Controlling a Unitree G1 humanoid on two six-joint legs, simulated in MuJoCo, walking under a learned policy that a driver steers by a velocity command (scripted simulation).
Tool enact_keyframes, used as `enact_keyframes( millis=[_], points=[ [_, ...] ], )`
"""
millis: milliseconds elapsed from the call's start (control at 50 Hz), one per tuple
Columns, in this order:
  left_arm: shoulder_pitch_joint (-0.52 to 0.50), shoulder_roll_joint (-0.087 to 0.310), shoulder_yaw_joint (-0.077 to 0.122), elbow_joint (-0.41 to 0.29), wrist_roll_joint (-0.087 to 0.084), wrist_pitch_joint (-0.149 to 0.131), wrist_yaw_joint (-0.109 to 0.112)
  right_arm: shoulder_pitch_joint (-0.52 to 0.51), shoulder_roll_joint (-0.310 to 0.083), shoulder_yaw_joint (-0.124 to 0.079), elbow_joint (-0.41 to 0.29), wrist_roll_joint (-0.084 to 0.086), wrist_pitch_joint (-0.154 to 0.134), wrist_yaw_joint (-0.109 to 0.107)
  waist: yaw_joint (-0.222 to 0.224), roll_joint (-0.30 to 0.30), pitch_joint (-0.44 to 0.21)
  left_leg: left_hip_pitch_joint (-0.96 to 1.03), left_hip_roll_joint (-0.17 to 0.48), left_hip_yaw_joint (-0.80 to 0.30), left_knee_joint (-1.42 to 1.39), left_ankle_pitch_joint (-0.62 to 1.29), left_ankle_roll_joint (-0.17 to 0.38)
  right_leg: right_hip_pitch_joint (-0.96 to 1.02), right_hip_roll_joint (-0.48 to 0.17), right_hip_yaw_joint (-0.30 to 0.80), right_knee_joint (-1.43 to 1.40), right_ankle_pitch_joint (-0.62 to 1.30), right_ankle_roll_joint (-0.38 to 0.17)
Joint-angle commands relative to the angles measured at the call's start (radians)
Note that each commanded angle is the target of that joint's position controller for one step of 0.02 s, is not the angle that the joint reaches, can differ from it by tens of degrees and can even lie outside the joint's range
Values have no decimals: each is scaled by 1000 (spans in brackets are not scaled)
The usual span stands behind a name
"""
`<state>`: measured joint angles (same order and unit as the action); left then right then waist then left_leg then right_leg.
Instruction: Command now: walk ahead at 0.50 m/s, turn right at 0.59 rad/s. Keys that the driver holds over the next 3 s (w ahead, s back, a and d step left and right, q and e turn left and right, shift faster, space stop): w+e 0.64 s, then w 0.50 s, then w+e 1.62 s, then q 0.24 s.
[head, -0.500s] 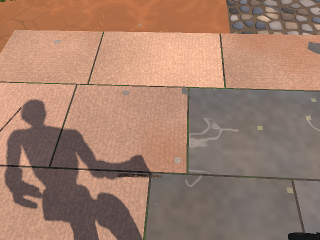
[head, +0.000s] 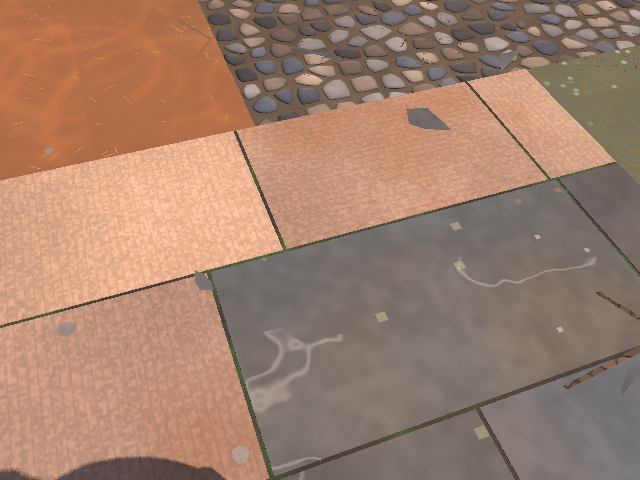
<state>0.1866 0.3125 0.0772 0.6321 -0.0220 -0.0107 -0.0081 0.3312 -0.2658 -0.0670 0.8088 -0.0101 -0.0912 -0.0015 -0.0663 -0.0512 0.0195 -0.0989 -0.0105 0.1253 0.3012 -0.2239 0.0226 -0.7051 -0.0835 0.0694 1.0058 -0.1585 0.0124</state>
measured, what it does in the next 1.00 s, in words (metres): walks ahead, turning right: right foot, then left foot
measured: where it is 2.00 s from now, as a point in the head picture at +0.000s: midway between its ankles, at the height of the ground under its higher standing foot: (487, 277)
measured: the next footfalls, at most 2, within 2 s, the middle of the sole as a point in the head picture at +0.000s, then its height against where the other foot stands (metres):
right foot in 0.22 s outside the picture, level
left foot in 0.70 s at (324, 426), level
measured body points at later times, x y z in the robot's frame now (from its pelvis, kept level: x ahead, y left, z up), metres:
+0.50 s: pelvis +0.27 -0.08 +0.00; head +0.30 -0.11 +0.45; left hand +0.43 +0.17 -0.10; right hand +0.38 -0.39 -0.09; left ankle +0.45 +0.07 -0.67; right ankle +0.24 -0.15 -0.74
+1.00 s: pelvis +0.54 -0.12 +0.00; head +0.57 -0.13 +0.45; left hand +0.83 +0.01 -0.09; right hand +0.42 -0.37 -0.12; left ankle +0.57 -0.02 -0.74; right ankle +0.57 -0.32 -0.69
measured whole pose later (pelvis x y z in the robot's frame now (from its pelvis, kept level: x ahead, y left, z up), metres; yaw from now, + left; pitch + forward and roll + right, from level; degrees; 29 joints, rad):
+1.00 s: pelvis +0.54 -0.12 +0.00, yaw -28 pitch +1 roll +1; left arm 0.17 0.28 0.05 0.66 -0.01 -0.05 0.00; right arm 0.37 -0.26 -0.05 0.84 0.01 -0.08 0.02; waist -0.08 -0.04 0.02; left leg -0.12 -0.04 0.02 0.28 -0.19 0.04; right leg -0.64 -0.08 0.05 0.84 -0.15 0.00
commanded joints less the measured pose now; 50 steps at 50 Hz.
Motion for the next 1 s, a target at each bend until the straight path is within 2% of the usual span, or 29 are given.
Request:
enact_keyframes(
  millis=[20,80,140,180,200,220,240,260,280,300,320,340,360,400,440,520,580,640,680,700,720,740,760,780,800,840,860,920,1000],
  points=[
    [-69,18,-2,-77,0,-17,-16,-75,-165,-36,-61,5,-11,-7,11,122,17,29,257,-96,-138,265,142,-18,-20,-11,-148,144,-2],
    [-160,4,-9,-105,-2,-22,-35,-32,-190,-42,-34,16,1,-9,-21,115,48,74,271,-39,-134,268,125,13,-8,-60,-275,169,-22],
    [-192,22,-2,-131,-4,-20,-50,-18,-218,-52,-16,32,18,-7,-11,124,62,149,299,3,-81,414,104,49,17,-104,-349,71,-63],
    [-126,60,19,-127,5,-14,-51,-28,-250,-62,-16,43,29,-13,45,157,3,179,295,47,69,771,83,186,85,-163,-369,-35,-108],
    [-4,94,41,-97,5,-10,-47,-41,-258,-64,-19,47,37,-17,120,150,-63,155,274,76,237,889,65,346,131,-188,-416,-24,-139],
    [176,153,75,-47,1,-4,-33,-35,-231,-53,-24,42,37,-22,205,115,-153,14,235,97,473,816,30,625,155,-159,-462,36,-179],
    [263,254,97,-26,-7,2,-10,3,-125,-18,-62,-6,28,-18,185,-108,-231,-354,141,95,829,128,-23,950,-73,217,-473,39,-278],
    [231,289,89,-66,-7,-17,-17,12,-90,7,-111,-1,-7,-6,135,-217,-402,-618,-29,-122,1082,-384,-52,1118,-255,765,-658,-170,-452],
    [226,199,63,-62,0,-31,-25,-103,-181,-16,-130,38,-33,6,191,-80,-340,-731,31,-225,1115,-306,-37,1080,-236,688,-712,-208,-394],
    [196,164,51,-51,3,-41,-24,-148,-177,-11,-147,52,-47,11,171,-59,-210,-747,68,-205,1055,-219,-17,946,-199,545,-714,-156,-356],
    [126,141,42,-56,3,-45,-22,-147,-163,-9,-134,30,-51,3,119,29,-134,-687,108,-206,964,-148,-18,789,-153,439,-716,-56,-320],
    [71,112,31,-67,10,-47,-20,-136,-174,-17,-126,9,-45,-2,81,19,-99,-616,133,-209,888,-107,-26,675,-119,365,-728,51,-304],
    [41,102,26,-78,19,-47,-16,-119,-174,-20,-122,3,-33,1,53,-1,-84,-561,142,-211,860,-81,-34,600,-98,333,-752,105,-302],
    [37,108,27,-68,16,-53,-6,-111,-150,-16,-118,-5,-14,1,39,0,-74,-525,133,-191,791,-52,-64,520,-80,285,-773,209,-315],
    [63,127,32,-50,14,-54,8,-168,-125,-7,-134,-10,-5,-1,50,9,-48,-532,115,-179,677,33,-90,472,-55,233,-779,245,-308],
    [120,141,36,-15,2,-44,23,-327,-83,13,-170,-1,-10,11,112,-18,-18,-451,53,-174,364,277,-100,427,1,188,-761,121,-248],
    [167,147,39,13,-6,-39,25,-385,-107,8,-192,16,-20,23,133,-31,-10,-398,27,-195,262,308,-89,456,-24,252,-722,42,-233],
    [170,136,39,23,-6,-31,29,-356,-145,-10,-193,19,-29,29,108,-62,-15,-349,22,-218,209,201,-55,531,-54,341,-632,21,-209],
    [161,101,29,26,2,-26,28,-227,-161,-26,-156,12,-36,26,47,-77,-58,-192,17,-176,160,168,-11,542,-24,326,-526,97,-176],
    [172,46,8,22,10,-28,24,-115,-194,-38,-142,-6,-43,21,-1,-31,-159,5,106,-247,174,155,42,491,29,268,-333,92,-141],
    [294,-11,-10,16,1,-35,24,10,-276,-58,-124,-24,-39,18,13,193,-311,359,318,-593,152,40,185,211,158,142,6,-144,-63],
    [342,21,-12,20,-18,-44,26,82,-266,-63,-77,4,-27,32,10,394,-335,438,422,-956,5,-263,265,-13,176,107,220,-432,-34],
    [252,107,8,25,-22,-44,26,34,-184,-41,-94,20,-25,31,-13,249,-194,336,389,-896,-33,-400,230,-90,124,141,303,-364,-33],
    [144,124,11,4,-11,-42,26,-24,-151,-28,-103,14,-17,27,-14,163,-96,210,349,-743,-34,-325,195,-90,88,100,302,-286,-35],
    [83,112,10,-13,6,-44,25,-66,-132,-19,-104,4,-12,26,2,122,-32,94,306,-635,-52,-209,187,-67,61,79,252,-233,-39],
    [84,76,8,-12,10,-47,16,-99,-99,-5,-96,-5,-14,22,49,156,-7,-17,242,-505,-90,-45,173,19,9,59,148,-164,-43],
    [97,57,4,-4,8,-47,13,-95,-94,-4,-88,1,-16,21,57,169,-16,-31,226,-464,-104,11,177,41,4,40,115,-153,-40],
    [36,23,-12,-23,18,-50,10,-62,-139,-14,-63,14,-20,17,47,147,-7,-35,233,-384,-143,150,207,19,-13,4,-35,-78,-20],
    [-89,-3,-28,-44,15,-63,-3,-22,-175,-19,-34,25,-7,11,6,132,5,-38,205,-270,-156,215,182,84,-1,-31,-289,119,-7]
  ],
)
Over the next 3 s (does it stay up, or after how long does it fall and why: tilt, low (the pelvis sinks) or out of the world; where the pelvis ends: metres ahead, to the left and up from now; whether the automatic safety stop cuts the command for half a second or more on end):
stays up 1.18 -0.93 0.00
